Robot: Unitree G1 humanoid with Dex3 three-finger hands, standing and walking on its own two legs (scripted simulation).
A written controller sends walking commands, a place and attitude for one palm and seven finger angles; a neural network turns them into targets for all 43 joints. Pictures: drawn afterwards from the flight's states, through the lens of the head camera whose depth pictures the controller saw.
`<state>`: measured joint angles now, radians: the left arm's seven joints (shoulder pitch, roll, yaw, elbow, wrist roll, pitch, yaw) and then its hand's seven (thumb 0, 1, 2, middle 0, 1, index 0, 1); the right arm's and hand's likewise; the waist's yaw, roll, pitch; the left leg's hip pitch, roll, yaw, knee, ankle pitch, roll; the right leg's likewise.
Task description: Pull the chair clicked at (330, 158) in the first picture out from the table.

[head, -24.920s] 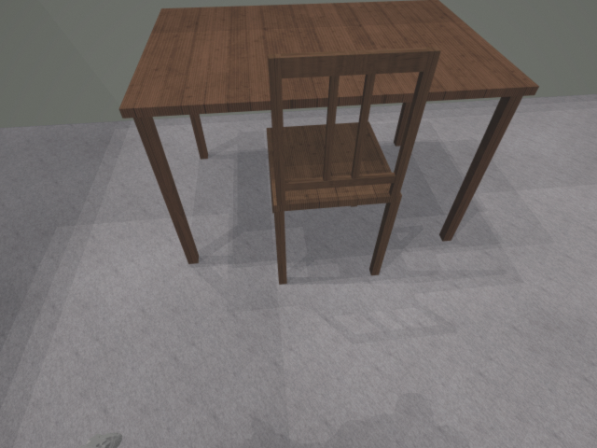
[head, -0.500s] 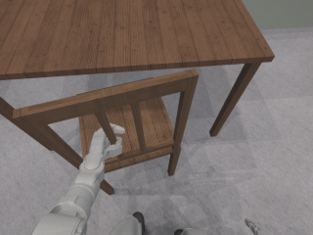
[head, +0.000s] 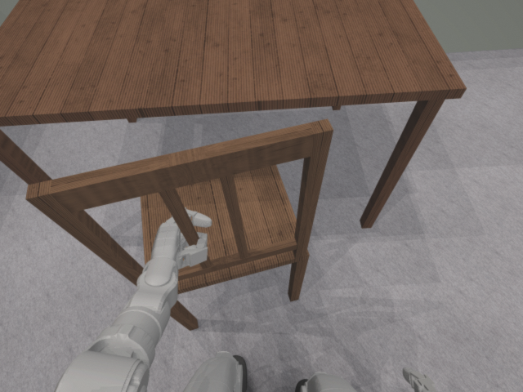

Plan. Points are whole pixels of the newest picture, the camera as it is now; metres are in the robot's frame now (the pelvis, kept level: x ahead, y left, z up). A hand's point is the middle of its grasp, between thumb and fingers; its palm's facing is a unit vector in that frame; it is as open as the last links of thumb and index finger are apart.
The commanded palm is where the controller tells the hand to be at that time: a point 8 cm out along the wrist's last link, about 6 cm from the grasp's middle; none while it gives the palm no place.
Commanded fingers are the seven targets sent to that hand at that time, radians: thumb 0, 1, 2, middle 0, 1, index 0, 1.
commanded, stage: step backward, pulling the chair out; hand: left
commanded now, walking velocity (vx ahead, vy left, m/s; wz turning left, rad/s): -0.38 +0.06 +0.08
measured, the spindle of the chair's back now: (190, 234) +0.38 +0.14 -0.06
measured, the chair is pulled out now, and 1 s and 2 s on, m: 0.18 0.25 0.40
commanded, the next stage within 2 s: none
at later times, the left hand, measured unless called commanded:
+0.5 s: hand (198, 261) +0.32 +0.12 -0.06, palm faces -0.05 -0.98 -0.20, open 5.2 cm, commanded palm +0.30 +0.17 -0.06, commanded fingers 0.00 0.90 0.90 -0.50 -1.45 -0.50 -1.45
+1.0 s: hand (195, 284) +0.28 +0.12 -0.06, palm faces +0.01 -0.98 -0.19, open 5.2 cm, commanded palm +0.26 +0.17 -0.05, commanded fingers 0.00 0.90 0.90 -0.50 -1.45 -0.50 -1.45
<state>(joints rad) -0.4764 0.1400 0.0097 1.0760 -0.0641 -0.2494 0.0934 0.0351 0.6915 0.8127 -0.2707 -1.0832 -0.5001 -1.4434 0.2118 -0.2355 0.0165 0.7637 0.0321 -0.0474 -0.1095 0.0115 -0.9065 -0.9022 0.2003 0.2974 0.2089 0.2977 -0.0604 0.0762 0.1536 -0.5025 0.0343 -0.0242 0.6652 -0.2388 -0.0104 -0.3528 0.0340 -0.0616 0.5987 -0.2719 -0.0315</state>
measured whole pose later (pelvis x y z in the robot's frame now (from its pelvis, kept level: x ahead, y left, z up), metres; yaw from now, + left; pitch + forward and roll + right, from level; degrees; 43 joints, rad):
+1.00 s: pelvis -0.09 -0.01 +0.01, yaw +2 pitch +3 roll -2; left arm -0.53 0.19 0.05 1.01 -0.05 -0.20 0.09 0.04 0.70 0.78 -0.24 -1.14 -0.50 -1.44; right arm 0.15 -0.22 0.01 0.71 0.03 0.02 -0.09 0.01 -0.91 -0.90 0.20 0.30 0.21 0.30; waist -0.09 0.05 0.20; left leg -0.48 0.03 -0.09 0.75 -0.34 -0.03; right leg -0.36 0.03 -0.04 0.52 -0.21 -0.02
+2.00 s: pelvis -0.23 -0.02 +0.01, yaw +6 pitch +2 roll +0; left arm -0.57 0.16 0.03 1.03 -0.03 -0.20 0.10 0.04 0.71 0.78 -0.22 -1.14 -0.50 -1.44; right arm 0.16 -0.25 0.00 0.74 0.02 0.01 -0.10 0.01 -0.91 -0.90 0.20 0.30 0.21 0.30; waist -0.09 0.03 0.21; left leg -0.42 0.04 -0.06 0.77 -0.41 -0.04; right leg -0.37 -0.03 -0.05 0.53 -0.19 -0.01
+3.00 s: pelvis -0.36 +0.00 +0.01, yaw +4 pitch -1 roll -1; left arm -0.48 0.16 -0.01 0.89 -0.04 -0.10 0.09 0.04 0.73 0.77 -0.19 -1.17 -0.49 -1.44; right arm 0.21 -0.23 0.01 0.68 0.03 0.02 -0.11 0.01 -0.91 -0.90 0.20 0.30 0.21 0.30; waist -0.07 0.01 0.20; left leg -0.29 0.06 0.01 0.58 -0.28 -0.03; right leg -0.33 -0.04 -0.03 0.53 -0.18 0.03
